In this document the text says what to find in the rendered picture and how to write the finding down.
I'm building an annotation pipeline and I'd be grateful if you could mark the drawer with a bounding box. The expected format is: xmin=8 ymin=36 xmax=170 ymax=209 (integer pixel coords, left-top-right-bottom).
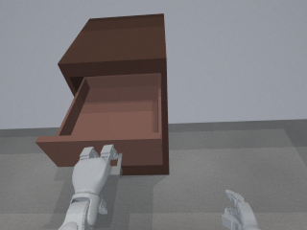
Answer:
xmin=35 ymin=73 xmax=163 ymax=168

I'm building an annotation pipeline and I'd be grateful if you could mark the left robot hand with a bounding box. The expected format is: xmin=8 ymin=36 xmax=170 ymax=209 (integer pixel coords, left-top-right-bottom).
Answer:
xmin=72 ymin=144 xmax=119 ymax=215

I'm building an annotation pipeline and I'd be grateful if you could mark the right robot hand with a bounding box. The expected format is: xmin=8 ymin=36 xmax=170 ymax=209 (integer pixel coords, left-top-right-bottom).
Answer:
xmin=222 ymin=190 xmax=259 ymax=230

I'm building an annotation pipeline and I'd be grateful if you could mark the handle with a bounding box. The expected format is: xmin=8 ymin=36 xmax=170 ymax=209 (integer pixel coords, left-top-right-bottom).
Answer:
xmin=107 ymin=153 xmax=123 ymax=179

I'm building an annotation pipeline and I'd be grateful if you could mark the cabinet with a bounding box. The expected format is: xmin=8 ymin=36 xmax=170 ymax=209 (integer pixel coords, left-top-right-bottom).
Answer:
xmin=58 ymin=13 xmax=170 ymax=175

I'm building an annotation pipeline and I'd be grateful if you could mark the left robot forearm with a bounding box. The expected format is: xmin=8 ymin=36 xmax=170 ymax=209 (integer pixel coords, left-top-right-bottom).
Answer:
xmin=59 ymin=192 xmax=101 ymax=230

